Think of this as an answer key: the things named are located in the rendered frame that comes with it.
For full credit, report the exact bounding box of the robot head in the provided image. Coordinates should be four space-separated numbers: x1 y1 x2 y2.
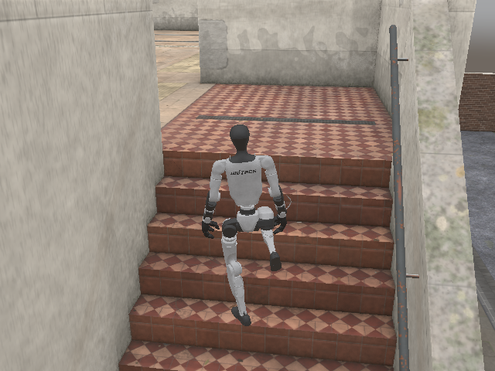
229 124 256 163

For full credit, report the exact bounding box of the robot right hand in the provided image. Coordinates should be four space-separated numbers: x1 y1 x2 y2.
273 214 287 234

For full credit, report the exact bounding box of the robot left thigh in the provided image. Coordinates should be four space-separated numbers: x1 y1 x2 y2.
221 218 242 277

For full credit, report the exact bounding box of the left robot forearm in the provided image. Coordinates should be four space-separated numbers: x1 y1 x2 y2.
203 191 217 223

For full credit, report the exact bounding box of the right robot forearm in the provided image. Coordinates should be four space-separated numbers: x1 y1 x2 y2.
273 185 287 218

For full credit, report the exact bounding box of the right robot upper arm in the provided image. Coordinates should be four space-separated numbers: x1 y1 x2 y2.
258 155 281 198

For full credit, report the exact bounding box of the robot left hand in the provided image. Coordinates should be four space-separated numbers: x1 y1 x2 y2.
202 221 220 239

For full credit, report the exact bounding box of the left robot upper arm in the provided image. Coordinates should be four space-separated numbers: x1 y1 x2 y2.
209 159 227 202

